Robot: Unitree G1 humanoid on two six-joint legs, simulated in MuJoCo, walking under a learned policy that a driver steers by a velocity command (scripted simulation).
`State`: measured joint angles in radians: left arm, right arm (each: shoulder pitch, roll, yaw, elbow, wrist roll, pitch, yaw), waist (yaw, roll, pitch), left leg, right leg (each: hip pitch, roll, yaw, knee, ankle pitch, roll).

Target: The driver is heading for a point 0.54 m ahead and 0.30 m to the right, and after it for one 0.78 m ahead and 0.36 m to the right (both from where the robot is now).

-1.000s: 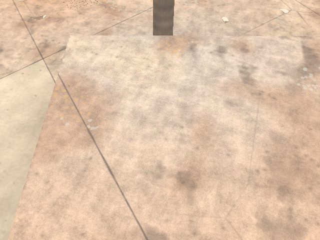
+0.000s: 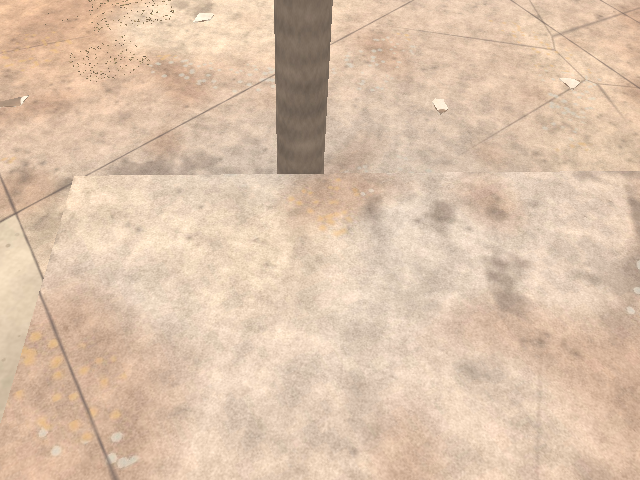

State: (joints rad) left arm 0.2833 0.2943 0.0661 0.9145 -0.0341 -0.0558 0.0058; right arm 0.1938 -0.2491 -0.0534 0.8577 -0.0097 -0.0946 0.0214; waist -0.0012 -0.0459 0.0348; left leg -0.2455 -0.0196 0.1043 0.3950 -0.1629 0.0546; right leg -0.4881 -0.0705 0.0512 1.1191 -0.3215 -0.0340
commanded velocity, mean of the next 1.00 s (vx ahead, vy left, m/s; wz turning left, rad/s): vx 0.37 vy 0.00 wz -0.54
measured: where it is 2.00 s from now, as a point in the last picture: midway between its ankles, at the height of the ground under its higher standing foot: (407, 470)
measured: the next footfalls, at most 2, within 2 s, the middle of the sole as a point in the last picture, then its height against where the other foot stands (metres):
right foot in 0.38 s outside the picture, level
left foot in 0.82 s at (356, 403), level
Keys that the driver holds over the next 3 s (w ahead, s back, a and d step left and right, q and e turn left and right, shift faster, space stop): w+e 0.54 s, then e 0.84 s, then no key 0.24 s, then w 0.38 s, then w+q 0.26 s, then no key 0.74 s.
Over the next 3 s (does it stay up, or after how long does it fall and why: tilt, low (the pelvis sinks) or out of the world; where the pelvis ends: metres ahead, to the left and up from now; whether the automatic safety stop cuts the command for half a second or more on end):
stays up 0.71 -0.47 -0.01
